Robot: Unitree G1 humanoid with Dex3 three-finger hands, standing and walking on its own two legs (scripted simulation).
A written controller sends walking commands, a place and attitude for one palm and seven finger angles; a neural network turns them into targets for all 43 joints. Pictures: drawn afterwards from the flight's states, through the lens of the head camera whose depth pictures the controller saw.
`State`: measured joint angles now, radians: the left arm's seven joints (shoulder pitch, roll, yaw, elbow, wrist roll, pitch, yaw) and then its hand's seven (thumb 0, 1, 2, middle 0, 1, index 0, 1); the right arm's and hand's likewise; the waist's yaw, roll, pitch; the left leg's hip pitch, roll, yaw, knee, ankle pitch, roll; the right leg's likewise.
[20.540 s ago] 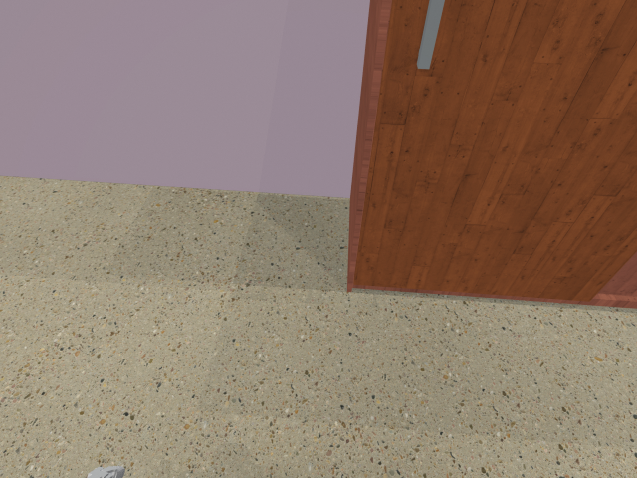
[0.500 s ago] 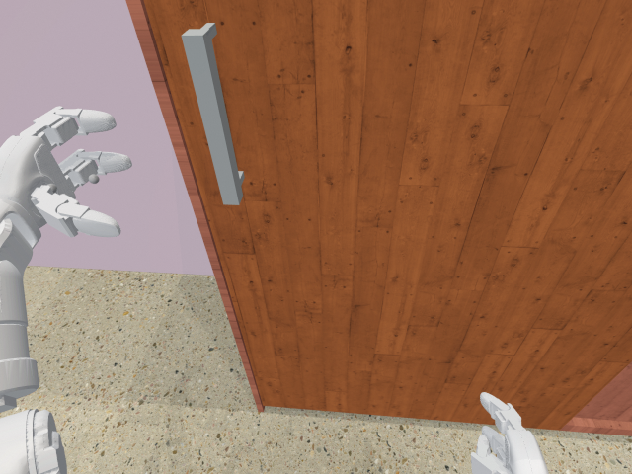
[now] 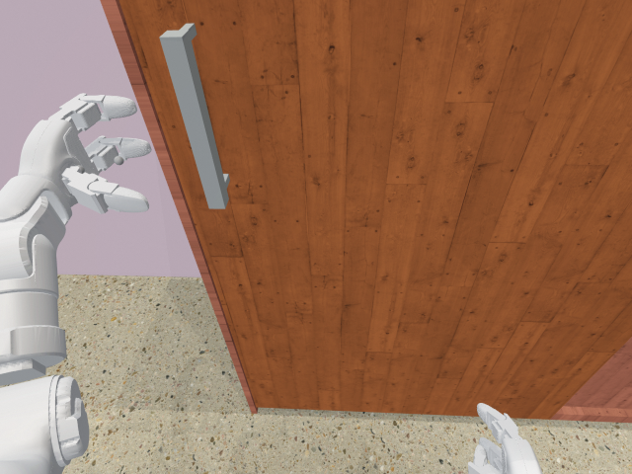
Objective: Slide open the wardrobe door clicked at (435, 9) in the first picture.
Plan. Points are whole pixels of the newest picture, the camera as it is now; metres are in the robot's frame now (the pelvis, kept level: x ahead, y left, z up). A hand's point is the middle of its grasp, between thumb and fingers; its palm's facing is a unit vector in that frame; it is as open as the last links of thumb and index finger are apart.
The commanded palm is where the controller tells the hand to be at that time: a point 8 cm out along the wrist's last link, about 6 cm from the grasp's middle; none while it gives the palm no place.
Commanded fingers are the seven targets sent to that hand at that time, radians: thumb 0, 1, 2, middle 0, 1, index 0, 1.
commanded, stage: move the hooked fingers beside the handle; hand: left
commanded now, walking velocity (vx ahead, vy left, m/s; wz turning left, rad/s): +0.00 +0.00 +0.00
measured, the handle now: (205, 124) +0.47 +0.18 +0.25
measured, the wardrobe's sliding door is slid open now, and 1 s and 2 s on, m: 0.00 0.00 0.00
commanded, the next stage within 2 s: feel for the door with the fingertips in 1.22 s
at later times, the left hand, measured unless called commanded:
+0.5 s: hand (134, 146) +0.41 +0.25 +0.25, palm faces +0.07 -1.00 -0.03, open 14.0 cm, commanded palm +0.38 +0.29 +0.25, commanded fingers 0.00 -0.50 0.30 -0.30 -1.20 -0.30 -1.20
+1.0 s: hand (129, 150) +0.39 +0.25 +0.25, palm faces +0.06 -1.00 -0.03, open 14.0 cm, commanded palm +0.37 +0.28 +0.25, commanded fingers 0.00 -0.50 0.30 -0.30 -1.20 -0.30 -1.20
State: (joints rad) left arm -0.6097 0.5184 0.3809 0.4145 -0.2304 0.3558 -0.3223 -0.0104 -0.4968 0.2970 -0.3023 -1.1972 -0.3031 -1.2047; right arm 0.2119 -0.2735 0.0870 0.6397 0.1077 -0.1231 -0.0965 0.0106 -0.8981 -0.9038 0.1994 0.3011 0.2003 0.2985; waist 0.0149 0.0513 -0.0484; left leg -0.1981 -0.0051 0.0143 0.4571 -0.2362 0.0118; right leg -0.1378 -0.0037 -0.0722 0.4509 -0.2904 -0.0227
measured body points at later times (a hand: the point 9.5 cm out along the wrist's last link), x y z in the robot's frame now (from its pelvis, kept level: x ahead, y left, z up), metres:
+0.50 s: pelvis +0.00 +0.00 +0.00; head -0.01 -0.02 +0.45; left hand +0.40 +0.30 +0.25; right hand +0.12 -0.26 -0.10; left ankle +0.01 +0.11 -0.74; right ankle -0.03 -0.10 -0.74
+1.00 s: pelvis +0.00 +0.00 +0.00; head -0.02 -0.01 +0.45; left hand +0.39 +0.30 +0.26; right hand +0.15 -0.25 -0.09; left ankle +0.01 +0.11 -0.74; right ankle -0.03 -0.10 -0.74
